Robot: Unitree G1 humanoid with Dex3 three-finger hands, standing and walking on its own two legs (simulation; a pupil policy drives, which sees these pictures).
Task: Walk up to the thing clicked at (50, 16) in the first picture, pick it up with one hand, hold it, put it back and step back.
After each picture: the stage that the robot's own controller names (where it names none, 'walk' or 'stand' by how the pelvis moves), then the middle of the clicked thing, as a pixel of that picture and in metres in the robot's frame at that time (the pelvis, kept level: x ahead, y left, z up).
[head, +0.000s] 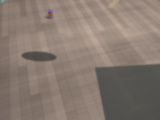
stand; (50, 14) +2.03 +0.42 -0.72
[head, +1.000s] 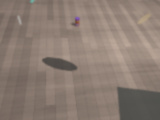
walk; (77, 21) +1.92 +0.10 -0.69
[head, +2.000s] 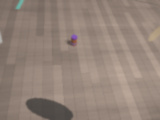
walk; (73, 40) +1.33 +0.02 -0.69
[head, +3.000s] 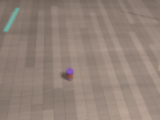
walk; (69, 74) +0.87 +0.07 -0.70
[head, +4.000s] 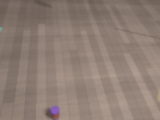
walk; (55, 113) +0.55 +0.13 -0.71
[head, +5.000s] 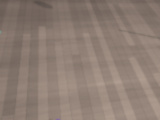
stand; out of the picture +0.43 +0.11 -0.71
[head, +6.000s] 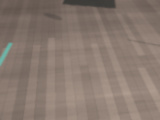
stand; out of the picture +0.39 +0.11 -0.72
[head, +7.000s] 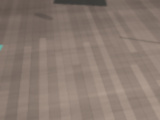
stand; out of the picture +0.38 +0.15 -0.72
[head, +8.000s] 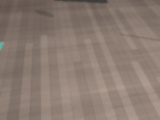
stand; out of the picture +0.40 +0.14 -0.73
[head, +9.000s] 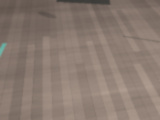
stand; out of the picture +0.38 +0.13 -0.73
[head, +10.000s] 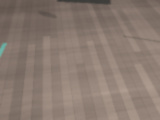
stand; out of the picture +0.37 +0.13 -0.73
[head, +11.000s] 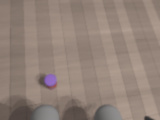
go down; (51, 82) +0.44 +0.13 -0.48
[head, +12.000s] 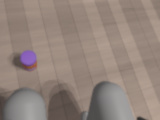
go down; (29, 61) +0.47 +0.17 -0.31
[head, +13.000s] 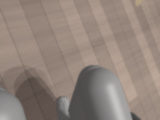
close in; out of the picture +0.46 +0.20 -0.25
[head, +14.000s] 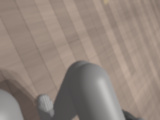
close; out of the picture +0.46 +0.23 -0.24
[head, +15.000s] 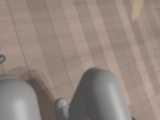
lift; out of the picture +0.40 +0.22 -0.19
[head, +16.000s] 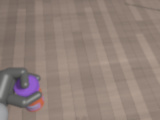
lift; (30, 94) +0.32 +0.16 -0.01
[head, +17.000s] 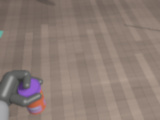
hold; (33, 97) +0.32 +0.17 -0.01
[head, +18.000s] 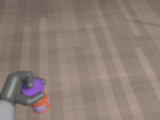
crouch; (37, 96) +0.33 +0.15 -0.04
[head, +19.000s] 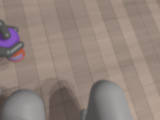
crouch; (11, 46) +0.47 +0.18 -0.12
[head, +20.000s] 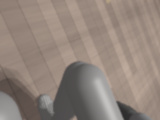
lower; out of the picture +0.44 +0.25 -0.25
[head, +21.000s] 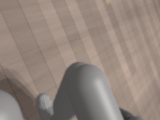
lower; out of the picture +0.44 +0.25 -0.25
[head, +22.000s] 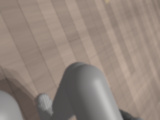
lower; out of the picture +0.44 +0.25 -0.25
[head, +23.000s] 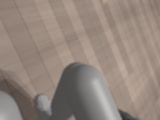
lower; out of the picture +0.44 +0.25 -0.25
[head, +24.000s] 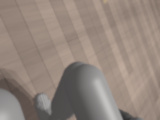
loosen; out of the picture +0.44 +0.23 -0.25
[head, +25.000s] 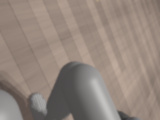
withdraw; out of the picture +0.43 +0.23 -0.25
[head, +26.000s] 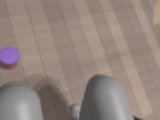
stand; (9, 59) +0.43 +0.21 -0.28
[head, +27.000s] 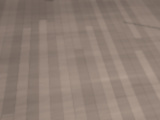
stand; out of the picture +0.37 +0.12 -0.64
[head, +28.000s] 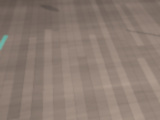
stand; out of the picture +0.38 +0.13 -0.67
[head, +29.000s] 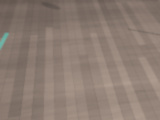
stand; out of the picture +0.38 +0.12 -0.67
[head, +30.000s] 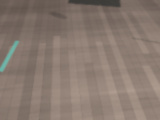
stand; out of the picture +0.40 +0.11 -0.72
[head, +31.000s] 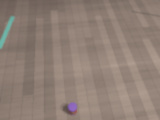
walk; (72, 109) +0.47 +0.06 -0.71
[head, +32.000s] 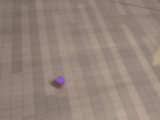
walk; (60, 82) +0.69 +0.09 -0.71
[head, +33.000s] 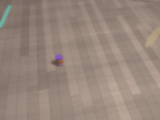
stand; (59, 60) +1.02 +0.24 -0.69
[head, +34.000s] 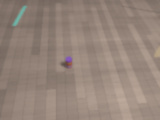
stand; (68, 62) +1.05 +0.12 -0.72
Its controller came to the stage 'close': yes
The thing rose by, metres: 0.69
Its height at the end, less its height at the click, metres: +0.00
